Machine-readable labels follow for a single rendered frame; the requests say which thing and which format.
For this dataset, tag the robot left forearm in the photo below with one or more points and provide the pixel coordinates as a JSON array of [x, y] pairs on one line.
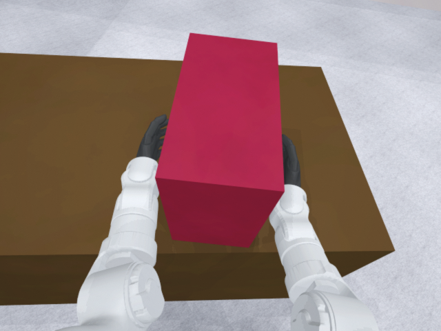
[[134, 221]]

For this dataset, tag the left robot hand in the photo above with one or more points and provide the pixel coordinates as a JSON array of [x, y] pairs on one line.
[[151, 141]]

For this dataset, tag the left robot upper arm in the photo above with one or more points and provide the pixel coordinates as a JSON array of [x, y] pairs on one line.
[[123, 298]]

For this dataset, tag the pedestal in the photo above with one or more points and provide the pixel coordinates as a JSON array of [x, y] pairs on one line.
[[69, 126]]

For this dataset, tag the right robot upper arm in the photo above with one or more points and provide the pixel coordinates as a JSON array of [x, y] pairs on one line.
[[316, 310]]

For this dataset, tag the carton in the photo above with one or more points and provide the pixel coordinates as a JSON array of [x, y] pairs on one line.
[[220, 172]]

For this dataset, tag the robot right forearm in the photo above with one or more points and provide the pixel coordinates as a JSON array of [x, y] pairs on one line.
[[301, 254]]

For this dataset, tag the right robot hand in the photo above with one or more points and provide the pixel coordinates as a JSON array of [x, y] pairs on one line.
[[291, 164]]

